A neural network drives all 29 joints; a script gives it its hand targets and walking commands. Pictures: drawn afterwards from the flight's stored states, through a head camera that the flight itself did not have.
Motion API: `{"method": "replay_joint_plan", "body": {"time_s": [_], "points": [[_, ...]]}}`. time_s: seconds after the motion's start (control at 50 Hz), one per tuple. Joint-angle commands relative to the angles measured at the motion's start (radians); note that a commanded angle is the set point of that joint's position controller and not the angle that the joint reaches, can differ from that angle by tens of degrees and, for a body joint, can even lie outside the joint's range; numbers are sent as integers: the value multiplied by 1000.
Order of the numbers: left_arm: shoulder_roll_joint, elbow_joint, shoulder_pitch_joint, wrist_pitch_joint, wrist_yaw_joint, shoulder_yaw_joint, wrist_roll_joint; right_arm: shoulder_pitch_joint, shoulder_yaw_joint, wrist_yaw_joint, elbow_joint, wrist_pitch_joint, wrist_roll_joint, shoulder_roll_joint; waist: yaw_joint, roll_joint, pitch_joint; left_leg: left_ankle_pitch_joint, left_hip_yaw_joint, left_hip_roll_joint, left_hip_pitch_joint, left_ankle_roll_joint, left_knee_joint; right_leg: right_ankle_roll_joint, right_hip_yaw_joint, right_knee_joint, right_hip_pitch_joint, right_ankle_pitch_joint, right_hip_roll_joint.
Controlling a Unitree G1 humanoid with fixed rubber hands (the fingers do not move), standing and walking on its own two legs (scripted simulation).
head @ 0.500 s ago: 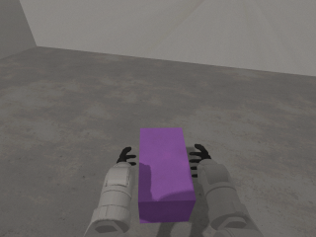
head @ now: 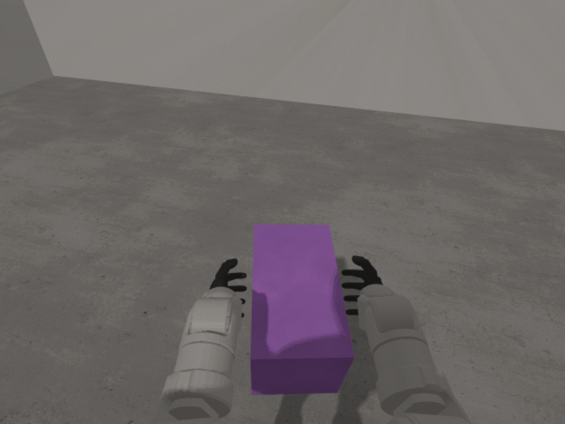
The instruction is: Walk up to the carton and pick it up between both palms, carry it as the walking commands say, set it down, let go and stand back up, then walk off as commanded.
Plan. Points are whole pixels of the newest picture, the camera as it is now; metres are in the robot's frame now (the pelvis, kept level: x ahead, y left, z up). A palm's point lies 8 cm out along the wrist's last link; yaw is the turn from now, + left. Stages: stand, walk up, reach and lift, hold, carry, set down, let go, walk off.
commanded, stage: hold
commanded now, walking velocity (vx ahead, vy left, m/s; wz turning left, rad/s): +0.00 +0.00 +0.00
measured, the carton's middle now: (293, 303) +0.36 -0.01 -0.03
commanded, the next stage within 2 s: carry in 0.12 s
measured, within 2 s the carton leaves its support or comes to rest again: neither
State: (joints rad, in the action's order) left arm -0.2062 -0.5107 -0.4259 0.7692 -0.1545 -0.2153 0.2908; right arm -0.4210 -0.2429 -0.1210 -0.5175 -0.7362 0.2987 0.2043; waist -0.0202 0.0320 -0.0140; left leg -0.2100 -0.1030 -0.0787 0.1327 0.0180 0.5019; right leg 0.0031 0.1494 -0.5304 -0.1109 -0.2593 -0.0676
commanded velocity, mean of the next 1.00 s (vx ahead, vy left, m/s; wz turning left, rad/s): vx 0.00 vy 0.18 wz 0.55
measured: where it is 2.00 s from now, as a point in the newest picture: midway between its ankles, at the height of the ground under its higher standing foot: outside the picture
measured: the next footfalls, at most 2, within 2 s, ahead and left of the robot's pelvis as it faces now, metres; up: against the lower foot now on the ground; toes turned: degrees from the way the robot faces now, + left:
right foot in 0.76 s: -0.03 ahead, -0.04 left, +0.00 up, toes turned +12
left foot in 1.08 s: -0.06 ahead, +0.30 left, +0.00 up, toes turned +35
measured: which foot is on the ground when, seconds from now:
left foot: down 0.00-0.76, up 0.78-1.00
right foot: down 0.00-0.42, up 0.44-0.74, down 0.76-1.00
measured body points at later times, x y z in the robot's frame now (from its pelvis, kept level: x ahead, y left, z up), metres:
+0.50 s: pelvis -0.02 +0.05 -0.02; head -0.02 +0.06 +0.43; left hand +0.28 +0.23 +0.04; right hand +0.32 +0.00 +0.05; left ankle +0.03 +0.12 -0.73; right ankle +0.00 -0.10 -0.70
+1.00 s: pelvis -0.07 +0.11 -0.01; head -0.04 +0.11 +0.44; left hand +0.20 +0.34 +0.07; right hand +0.28 +0.13 +0.08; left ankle -0.08 +0.26 -0.70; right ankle -0.07 -0.05 -0.73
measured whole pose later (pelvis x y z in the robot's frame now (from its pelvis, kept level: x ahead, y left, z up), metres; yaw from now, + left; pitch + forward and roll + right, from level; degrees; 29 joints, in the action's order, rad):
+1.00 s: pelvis -0.07 +0.11 -0.01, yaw +26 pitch +6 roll +3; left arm -0.24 0.02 -0.52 1.25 -0.33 -0.17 0.17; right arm -0.51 -0.14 -0.36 0.05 -1.27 0.11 0.24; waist -0.06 0.03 -0.05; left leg -0.33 0.05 0.03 0.59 -0.03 0.82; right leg -0.07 -0.17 -0.63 -0.29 -0.42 0.20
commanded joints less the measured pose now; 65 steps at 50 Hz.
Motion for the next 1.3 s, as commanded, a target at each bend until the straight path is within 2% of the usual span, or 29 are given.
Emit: {"method": "replay_joint_plan", "body": {"time_s": [0.0, 0.08, 0.1, 0.14, 0.2, 0.24, 0.34, 0.36, 0.38, 0.4, 0.42, 0.46, 0.5, 0.56, 0.62, 0.68, 0.72, 0.74, 0.76, 0.78, 0.82, 0.86, 1.02, 1.06, 1.08, 1.1, 1.14, 1.16, 1.28], "points": [[-1175, 158, -671, -92, 296, 540, -354, -546, 474, 284, 61, 57, -297, 1169, -8, -28, -369, 150, -37, 28, -188, -20, -68, 13, -14, 88, -40, 146, 3], [-1131, 106, -655, -80, 298, 457, -304, -535, 426, 288, -18, 41, -278, 1165, 4, -28, -213, 11, -17, 25, -148, -7, -83, 18, -8, 127, -97, 11, 23], [-1085, 138, -656, -57, 313, 517, -311, -648, 512, 276, 104, 32, -321, 1091, 32, -124, -220, -35, -118, 195, 127, 33, -46, 39, 8, 92, -162, -138, 152], [-1070, 166, -711, -49, 291, 525, -347, -623, 500, 274, 89, 7, -329, 1088, 39, -7, -278, -97, -67, 129, 263, 14, 33, 81, 103, 128, -98, -222, 213], [-1092, 211, -666, -12, 271, 556, -381, -681, 586, 260, 204, -41, -413, 1103, 43, 132, -381, -204, 41, 86, 376, -15, 290, 176, 225, 119, 5, 120, 384], [-1081, 225, -629, 15, 258, 544, -383, -698, 630, 259, 220, -69, -467, 1114, 37, 103, -405, -246, 74, 109, 396, -13, 300, 201, 212, 56, 13, 476, 441], [-1037, 383, -704, 162, 239, 599, -495, -717, 675, 229, 322, -203, -584, 1102, 22, 148, -466, -83, 124, 69, 220, 21, 114, 79, -22, -111, -85, 559, 378], [-1037, 376, -627, 198, 230, 589, -496, -675, 670, 220, 354, -236, -596, 1080, 23, 83, -461, -35, 125, 51, 180, 37, 27, 51, -61, -174, -115, 513, 332], [-1023, 438, -640, 232, 225, 613, -527, -623, 668, 214, 353, -263, -600, 1076, 8, -6, -467, 135, 1, 141, 92, 93, 12, 1, -130, -282, -246, 334, 275], [-1004, 494, -681, 262, 220, 627, -544, -612, 665, 205, 374, -288, -600, 1064, 8, -251, -463, 516, -225, 307, 12, 165, -27, -61, -218, -437, -401, -99, 181], [-1035, 465, -669, 292, 227, 640, -560, -617, 647, 195, 418, -304, -585, 1034, 7, -328, -458, 621, -301, 350, -37, 224, -41, -73, -230, -506, -495, -391, 118], [-1049, 529, -712, 326, 227, 664, -611, -652, 664, 178, 512, -349, -593, 1053, 15, -148, -455, 476, -288, 322, -18, 221, -40, -82, -164, -577, -533, -339, 138], [-1073, 593, -727, 361, 214, 670, -639, -626, 623, 172, 528, -392, -578, 1048, 15, -89, -467, 332, -173, 245, 33, 165, -50, -85, -214, -538, -481, -211, 124], [-1066, 627, -720, 410, 208, 667, -656, -604, 597, 155, 572, -422, -571, 1053, 15, -180, -515, 369, -214, 243, -62, 191, -65, -90, -219, -470, -486, -216, 98], [-1061, 623, -679, 443, 204, 643, -651, -549, 595, 133, 589, -446, -539, 1050, 21, -152, -564, 525, -230, 249, -138, 208, -47, -87, -192, -354, -462, -238, 96], [-1071, 643, -676, 463, 202, 612, -645, -600, 621, 128, 650, -466, -554, 1072, 33, -135, -585, 436, -229, 202, -6, 153, -128, -49, -230, -175, -249, -215, 57], [-1078, 621, -630, 469, 208, 598, -631, -598, 632, 126, 636, -481, -539, 1073, 67, -92, -594, 360, -155, 148, 173, 85, -84, -2, -182, 112, 45, -78, 142], [-1073, 625, -634, 469, 207, 599, -615, -575, 617, 124, 607, -483, -536, 1077, 61, 19, -616, 152, -55, 77, 373, 0, 0, 52, -76, 207, 309, 20, 263], [-1095, 643, -661, 461, 206, 604, -628, -688, 653, 127, 700, -481, -588, 1089, 44, 327, -661, -193, 30, 23, 556, -17, 281, 154, 187, 91, 400, 398, 555], [-1085, 607, -589, 465, 208, 596, -606, -685, 676, 129, 716, -481, -592, 1077, 39, 346, -550, -249, 59, 100, 742, -14, 422, 217, 181, 51, 365, 832, 663], [-1077, 625, -600, 471, 216, 586, -590, -654, 701, 126, 699, -481, -612, 1096, 35, 130, -530, -198, 88, 92, 711, -12, 525, 143, -24, -29, 367, 1063, 537], [-1073, 649, -661, 470, 208, 595, -584, -628, 688, 141, 624, -489, -622, 1112, 35, 58, -462, -154, 116, 99, 654, -40, 480, 108, -88, -57, 275, 951, 487], [-1033, 592, -616, 466, 201, 553, -516, -643, 701, 170, 491, -520, -625, 1131, 49, 232, -389, -25, 318, 42, 350, -43, 83, -4, -339, -147, 129, 813, 412], [-1041, 602, -633, 465, 201, 574, -516, -588, 665, 186, 435, -515, -601, 1129, -5, 21, -479, 232, 199, 107, 1, 41, -43, -74, -367, -432, -121, 387, 357], [-1041, 588, -640, 475, 206, 593, -518, -592, 645, 189, 449, -504, -588, 1107, -7, -261, -510, 1010, -108, 307, -224, 167, 68, -131, -358, -633, -440, -128, 218], [-1054, 600, -673, 468, 213, 608, -538, -569, 629, 188, 443, -490, -594, 1120, -5, -388, -513, 1316, -205, 370, -300, 240, 84, -124, -322, -674, -583, -513, 144], [-1107, 639, -682, 446, 214, 652, -582, -574, 620, 182, 522, -470, -579, 1128, 3, -232, -552, 1204, -112, 338, -289, 198, 113, -123, -225, -772, -603, -430, 178], [-1103, 697, -725, 443, 217, 658, -617, -587, 604, 180, 544, -461, -567, 1128, 8, -198, -581, 968, -81, 304, -241, 182, 98, -109, -215, -654, -547, -357, 184], [-1112, 731, -770, 458, 215, 655, -667, -587, 593, 142, 667, -451, -521, 1090, 10, -150, -580, 420, -124, 262, -61, 209, -56, -76, -239, -420, -391, -219, 121]]}}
